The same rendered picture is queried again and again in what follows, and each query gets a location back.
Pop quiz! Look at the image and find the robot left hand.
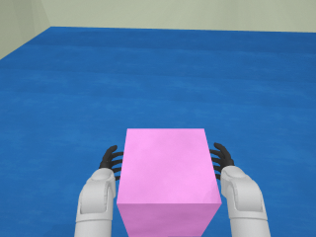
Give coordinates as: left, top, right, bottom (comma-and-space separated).
99, 145, 124, 181

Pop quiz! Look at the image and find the right robot forearm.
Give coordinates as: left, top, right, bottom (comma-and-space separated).
220, 165, 271, 237

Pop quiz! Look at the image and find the left robot forearm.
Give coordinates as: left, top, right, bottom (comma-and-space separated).
74, 168, 117, 237

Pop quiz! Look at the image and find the carton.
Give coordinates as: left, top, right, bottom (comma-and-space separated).
117, 128, 222, 237

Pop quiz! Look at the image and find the robot right hand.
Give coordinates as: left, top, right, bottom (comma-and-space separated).
208, 142, 235, 181

